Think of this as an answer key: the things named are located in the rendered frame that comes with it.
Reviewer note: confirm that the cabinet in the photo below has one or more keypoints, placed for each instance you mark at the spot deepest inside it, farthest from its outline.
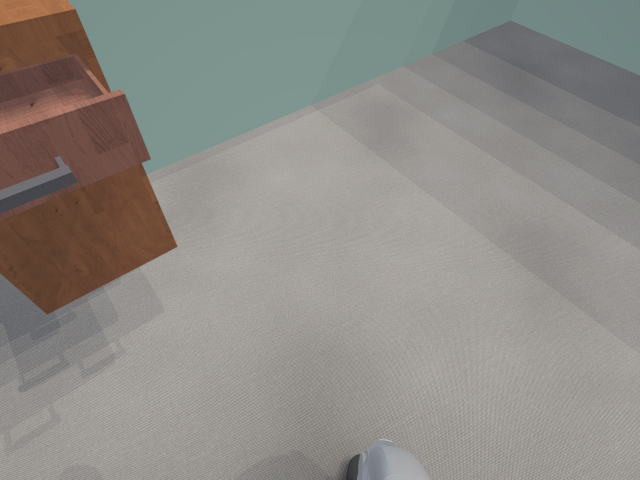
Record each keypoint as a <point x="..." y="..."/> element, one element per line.
<point x="65" y="248"/>

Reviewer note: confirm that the drawer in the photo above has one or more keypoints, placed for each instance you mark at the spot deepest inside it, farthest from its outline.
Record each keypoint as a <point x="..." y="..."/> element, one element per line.
<point x="59" y="108"/>

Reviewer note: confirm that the right robot thigh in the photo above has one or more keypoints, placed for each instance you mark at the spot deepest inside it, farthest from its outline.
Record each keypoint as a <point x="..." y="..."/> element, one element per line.
<point x="385" y="462"/>

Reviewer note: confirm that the handle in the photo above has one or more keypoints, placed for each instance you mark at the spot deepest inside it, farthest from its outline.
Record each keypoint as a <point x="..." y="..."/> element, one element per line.
<point x="37" y="187"/>

